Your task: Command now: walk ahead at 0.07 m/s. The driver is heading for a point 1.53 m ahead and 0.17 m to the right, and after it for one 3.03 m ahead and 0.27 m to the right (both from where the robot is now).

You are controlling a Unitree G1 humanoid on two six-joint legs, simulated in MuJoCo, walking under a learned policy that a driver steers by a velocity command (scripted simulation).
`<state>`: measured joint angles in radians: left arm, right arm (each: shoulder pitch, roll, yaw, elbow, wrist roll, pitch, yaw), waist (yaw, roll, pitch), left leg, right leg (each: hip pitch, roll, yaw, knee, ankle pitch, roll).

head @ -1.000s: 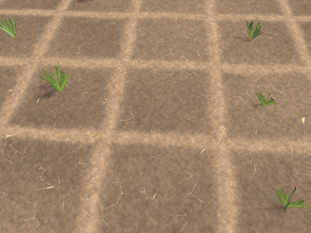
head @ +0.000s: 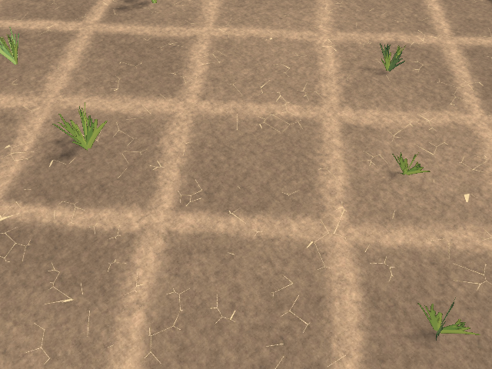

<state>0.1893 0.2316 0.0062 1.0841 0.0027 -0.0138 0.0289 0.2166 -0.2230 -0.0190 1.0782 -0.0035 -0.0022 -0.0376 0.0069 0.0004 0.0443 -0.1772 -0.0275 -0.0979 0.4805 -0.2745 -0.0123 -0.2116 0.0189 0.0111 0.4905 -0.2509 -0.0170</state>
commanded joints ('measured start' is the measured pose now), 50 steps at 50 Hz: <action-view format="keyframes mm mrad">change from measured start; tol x32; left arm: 1 41 118 21 -17 -6 -3 7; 30 -347 85 23 -304 -35 -92 -75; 36 264 319 118 -153 -12 -77 -61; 50 99 162 62 -135 -5 -96 -31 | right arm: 1 53 -91 -13 -11 5 -5 -5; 36 396 13 5 -91 -3 -81 33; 50 -87 -84 -48 -245 8 -92 23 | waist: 1 1 -21 -15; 30 -65 106 111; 36 106 -228 -449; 50 13 -41 20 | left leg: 1 -64 -13 31 -50 -99 31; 7 -268 38 88 308 -173 66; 11 100 2 151 -33 -26 90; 15 293 422 -587 -329 -329 297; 29 167 249 3 -396 335 182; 34 238 232 81 40 943 111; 37 -472 -13 -59 874 -268 46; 50 -499 184 59 299 329 14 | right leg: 1 10 -32 46 -113 -202 -36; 5 5 -256 387 -293 -626 -189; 10 -183 -247 296 -299 -418 -160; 17 -704 -100 61 657 -89 -69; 32 -300 -28 -64 41 221 -67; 34 40 26 -97 46 198 -114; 36 691 -392 602 -52 -147 -342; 42 10 -234 238 -336 104 -210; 50 27 -199 86 -405 231 -204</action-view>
